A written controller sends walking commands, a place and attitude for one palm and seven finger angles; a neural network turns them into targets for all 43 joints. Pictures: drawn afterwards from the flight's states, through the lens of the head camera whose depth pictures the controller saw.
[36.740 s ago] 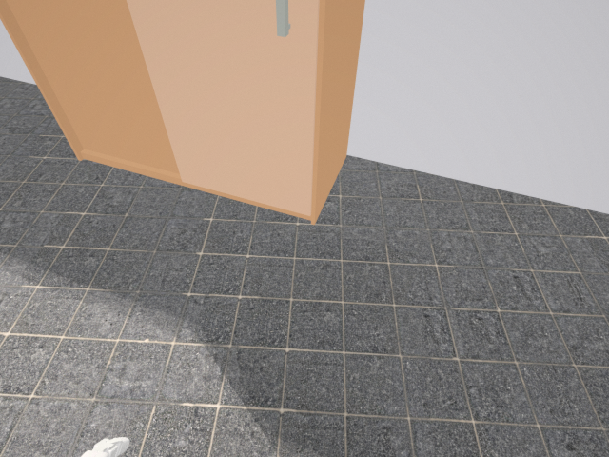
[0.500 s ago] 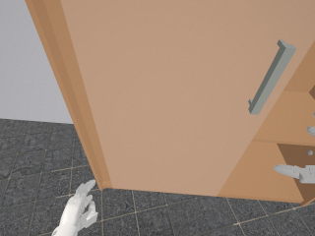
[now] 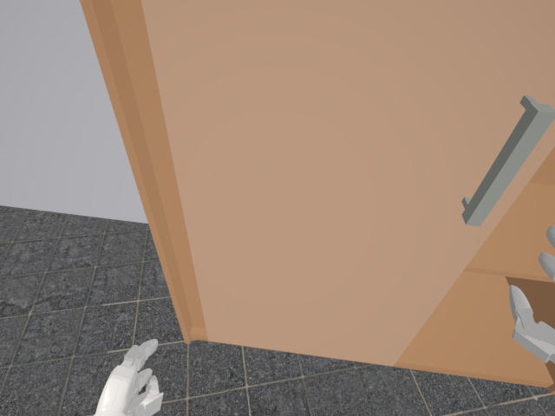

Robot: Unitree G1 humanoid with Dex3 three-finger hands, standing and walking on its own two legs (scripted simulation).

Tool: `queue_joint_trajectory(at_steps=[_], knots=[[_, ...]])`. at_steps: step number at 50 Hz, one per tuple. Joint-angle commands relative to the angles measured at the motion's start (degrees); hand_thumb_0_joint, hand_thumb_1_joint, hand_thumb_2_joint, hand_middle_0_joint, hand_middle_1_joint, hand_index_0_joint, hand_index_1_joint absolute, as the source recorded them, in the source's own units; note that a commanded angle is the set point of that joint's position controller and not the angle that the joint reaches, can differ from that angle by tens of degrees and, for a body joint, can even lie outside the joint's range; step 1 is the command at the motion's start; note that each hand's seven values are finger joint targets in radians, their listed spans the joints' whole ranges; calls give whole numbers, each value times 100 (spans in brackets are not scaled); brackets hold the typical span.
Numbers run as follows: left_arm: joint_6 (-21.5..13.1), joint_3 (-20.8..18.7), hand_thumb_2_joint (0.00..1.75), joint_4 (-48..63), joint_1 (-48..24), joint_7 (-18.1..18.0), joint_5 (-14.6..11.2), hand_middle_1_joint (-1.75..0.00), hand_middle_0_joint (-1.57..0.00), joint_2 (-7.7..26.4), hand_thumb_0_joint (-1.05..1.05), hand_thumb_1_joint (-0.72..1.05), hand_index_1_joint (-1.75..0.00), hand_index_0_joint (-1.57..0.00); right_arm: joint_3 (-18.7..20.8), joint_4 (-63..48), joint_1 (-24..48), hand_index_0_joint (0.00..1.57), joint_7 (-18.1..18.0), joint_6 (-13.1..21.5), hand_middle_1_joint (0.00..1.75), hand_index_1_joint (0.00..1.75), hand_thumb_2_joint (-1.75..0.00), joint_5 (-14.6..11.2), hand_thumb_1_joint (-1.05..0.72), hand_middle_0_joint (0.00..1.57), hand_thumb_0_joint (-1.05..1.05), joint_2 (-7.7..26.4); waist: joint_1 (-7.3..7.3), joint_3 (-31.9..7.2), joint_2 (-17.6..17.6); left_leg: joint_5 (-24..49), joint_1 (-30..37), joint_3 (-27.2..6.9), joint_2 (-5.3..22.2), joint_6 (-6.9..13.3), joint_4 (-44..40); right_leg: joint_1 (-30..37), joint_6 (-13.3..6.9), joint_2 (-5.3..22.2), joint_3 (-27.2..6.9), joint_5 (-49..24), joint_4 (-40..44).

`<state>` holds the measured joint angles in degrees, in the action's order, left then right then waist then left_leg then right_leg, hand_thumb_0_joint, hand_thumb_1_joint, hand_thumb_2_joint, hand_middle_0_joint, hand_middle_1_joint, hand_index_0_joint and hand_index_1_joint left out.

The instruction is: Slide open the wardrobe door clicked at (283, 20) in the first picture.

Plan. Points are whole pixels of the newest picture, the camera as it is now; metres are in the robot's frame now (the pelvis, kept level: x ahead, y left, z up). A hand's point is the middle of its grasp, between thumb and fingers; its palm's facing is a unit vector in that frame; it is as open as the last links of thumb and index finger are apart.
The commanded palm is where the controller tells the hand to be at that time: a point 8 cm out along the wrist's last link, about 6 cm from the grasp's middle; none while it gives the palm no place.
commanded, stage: draw the hand back to the body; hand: right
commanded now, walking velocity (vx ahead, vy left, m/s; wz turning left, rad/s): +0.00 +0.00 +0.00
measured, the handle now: (497, 164) +0.47 -0.36 +0.17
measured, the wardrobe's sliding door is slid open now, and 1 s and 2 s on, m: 0.57 0.57 0.57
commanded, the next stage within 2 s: step back with the hand held close in 0.38 s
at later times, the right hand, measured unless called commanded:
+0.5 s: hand (496, 309) +0.21 -0.23 +0.15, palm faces +0.41 +0.83 -0.39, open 7.4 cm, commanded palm +0.16 -0.28 +0.17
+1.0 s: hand (530, 307) +0.21 -0.27 +0.16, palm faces +0.35 +0.81 -0.48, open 7.4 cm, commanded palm +0.14 -0.31 +0.17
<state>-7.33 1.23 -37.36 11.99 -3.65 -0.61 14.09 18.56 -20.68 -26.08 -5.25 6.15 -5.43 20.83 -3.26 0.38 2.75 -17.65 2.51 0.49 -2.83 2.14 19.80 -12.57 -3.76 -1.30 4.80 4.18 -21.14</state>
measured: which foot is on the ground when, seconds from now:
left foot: down 0.00-1.00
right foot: down 0.00-1.00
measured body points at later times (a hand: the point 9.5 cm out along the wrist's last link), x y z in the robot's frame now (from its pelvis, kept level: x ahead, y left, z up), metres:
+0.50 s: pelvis +0.02 +0.03 +0.00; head +0.00 +0.05 +0.45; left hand +0.22 +0.24 -0.08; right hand +0.18 -0.27 +0.17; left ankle -0.07 +0.10 -0.74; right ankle +0.09 -0.08 -0.74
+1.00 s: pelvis -0.01 -0.01 -0.01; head +0.01 -0.02 +0.44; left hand +0.16 +0.24 -0.08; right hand +0.18 -0.31 +0.18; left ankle -0.07 +0.10 -0.74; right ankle +0.09 -0.08 -0.74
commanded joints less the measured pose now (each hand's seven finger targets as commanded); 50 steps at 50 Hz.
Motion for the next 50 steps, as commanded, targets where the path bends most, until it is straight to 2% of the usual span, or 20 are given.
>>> queue_joint_trajectory(at_steps=[1, 3, 4, 8, 9, 15, 21, 23, 24, 25, 26, 27, 28, 30, 34, 37, 41, 44, 46, 50], knots=[[-312, -238, 90, 1046, -926, -66, -5, -30, -20, 551, 0, 90, -30, -20, 580, -1463, 338, 20, -108, 310, 30, 30, -90, -20, -90, 20, 0, 1044, -41, -180, 61, 498, -1627, -121, 253, -102, -668, 1434, 161, 416, -565, 423, 191], [-276, -239, 90, 1004, -902, -95, -9, -30, -20, 596, 0, 90, -30, -20, 784, -1361, 504, 20, -121, 312, 30, 30, -90, -4, -90, 20, 0, 1283, -61, -277, -19, 606, -1615, -136, 261, -106, -754, 1487, 135, 399, -525, 315, 135], [-249, -240, 90, 1005, -935, -115, -8, -30, -20, 525, 0, 90, -30, -20, 623, -1349, 416, 20, -119, 286, 30, 30, -90, -41, -90, 20, 0, 1036, -35, -126, 120, 628, -1623, -164, 279, -106, -725, 1454, 140, 390, -508, 267, 129], [-184, -221, 90, 998, -927, -121, -9, -30, -20, 562, 0, 90, -30, -20, 712, -1195, 536, 20, -89, 243, 30, 30, -90, -38, -90, 20, 0, 1181, -71, -267, 31, 861, -1572, -166, 303, -138, -786, 1537, 105, 360, -458, 76, 68], [-165, -225, 90, 1004, -969, -129, -8, -30, -20, 501, 0, 90, -30, -20, 513, -1221, 428, 20, -83, 221, 30, 30, -90, -67, -90, 20, 0, 926, -35, -102, 76, 925, -1609, -191, 309, -138, -752, 1518, 106, 355, -451, 29, 65], [-140, -203, 90, 1041, -998, -124, 22, -30, -20, 554, 0, 90, -30, -20, 673, -1364, 591, 20, -83, 197, 30, 30, -90, -28, -90, 20, 0, 1176, -100, -380, 31, 1329, -1486, -197, 309, -160, -716, 1600, 90, 295, -449, -251, 12], [-34, -203, 90, 1040, -994, -117, 8, -30, -20, 481, 0, 90, -30, -20, 585, -1244, 398, 20, -40, 129, 30, 30, -90, -76, -90, 20, 0, 1007, -82, -291, -141, 1708, -1389, -195, 348, -206, -638, 1520, 83, 286, -400, -408, -30], [-16, -200, 90, 1045, -973, -117, 10, -30, -20, 534, 0, 90, -30, -20, 775, -1222, 421, 20, -43, 120, 30, 30, -90, -51, -90, 20, 0, 1246, -114, -453, -107, 1995, -1337, -197, 376, -235, -644, 1568, 71, 278, -366, -538, -91], [11, -209, 90, 1051, -984, -118, 6, -30, -20, 480, 0, 90, -30, -20, 582, -1263, 312, 20, -30, 106, 30, 30, -90, -84, -90, 20, 0, 992, -88, -327, -66, 2078, -1308, -210, 383, -229, -580, 1503, 82, 270, -361, -558, -83], [7, -211, 90, 1046, -1030, -123, -7, -30, -20, 554, 0, 90, -30, -20, 983, -1537, 828, 20, -74, 148, 30, 30, -90, -62, -90, 20, 0, 1512, -113, -550, 63, 2125, -1315, -241, 373, -232, -627, 1581, 83, 242, -371, -584, -121], [187, -206, 90, 1178, -1037, -131, -18, -30, -20, 622, 0, 90, -30, -20, 1483, -1754, 1258, 20, -160, 407, 30, 30, -90, 31, -90, 20, 0, 2013, 75, 0, -231, 2731, -2011, -556, 689, -646, -804, 1296, -95, 328, -418, -430, -670], [309, -178, 90, 1065, -1035, -146, 26, -30, -20, 492, 0, 90, -30, -20, 1154, -1114, 658, 20, -114, 404, 30, 30, -90, 56, -90, 20, 0, 1528, 81, -68, -662, 3413, -1918, -449, 841, -811, -661, 1027, -110, 295, -380, -471, -917], [390, -209, 90, 1143, -961, -138, 5, -30, -20, 536, 0, 90, -30, -20, 1082, -1135, 559, 20, -86, 448, 30, 30, -90, 107, -90, 20, 0, 1489, 90, -309, -778, 4179, -1741, -364, 894, -878, -405, 1016, -108, 259, -294, -662, -990], [534, -247, 90, 1245, -866, -118, -32, -30, -20, 513, 0, 90, -30, -20, 916, -1055, 210, 20, -52, 448, 30, 30, -90, 134, -90, 20, 0, 1227, 150, -721, -509, 5129, -1510, -252, 855, -1056, 62, 1077, -166, 202, -126, -1141, -1039], [728, -307, 90, 1461, -810, -141, -84, -30, -20, 596, 0, 90, -30, -20, 951, -1540, -68, 20, -119, 370, 30, 30, -90, 125, -90, 20, 0, 1309, 185, -1040, -12, 3954, -1742, -140, 566, -980, 482, 1371, -217, 442, -283, -1960, -907], [812, -297, 90, 1594, -819, -130, -97, -30, -20, 565, 0, 90, -30, -20, 1092, -1692, -122, 20, -171, 373, 30, 30, -90, 121, -90, 20, 0, 1456, 182, -691, -187, 2488, -1935, -319, 585, -775, 69, 857, -127, 545, -431, -1071, -805], [791, -306, 90, 1599, -729, -148, -112, -30, -20, 540, 0, 90, -30, -20, 1309, -1731, -207, 20, -292, 465, 30, 30, -90, 80, -90, 20, 0, 1635, 177, -799, -509, 3248, -1729, -508, 832, -814, 13, 633, -52, 490, -321, -894, -955], [738, -322, 90, 1615, -692, -185, -119, -30, -20, 598, 0, 90, -30, -20, 1298, -1942, -235, 20, -349, 513, 30, 30, -90, 86, -90, 20, 0, 1632, 192, -967, -83, 2959, -1729, -371, 668, -736, 288, 828, -75, 615, -441, -1314, -748], [679, -330, 90, 1612, -641, -169, -107, -30, -20, 642, 0, 90, -30, -20, 1268, -1933, -360, 20, -363, 525, 30, 30, -90, 93, -90, 20, 0, 1572, 173, -1045, 209, 2146, -1812, -298, 465, -680, 429, 887, -133, 776, -660, -1311, -560], [477, -334, 90, 1589, -651, -163, -56, -30, -20, 694, 0, 90, -30, -20, 1283, -1931, -481, 20, -368, 553, 30, 30, -90, 89, -90, 20, 0, 1510, 143, -809, 419, 401, -1542, -232, 211, -431, 589, -70, -162, 1064, -1276, 877, 316]])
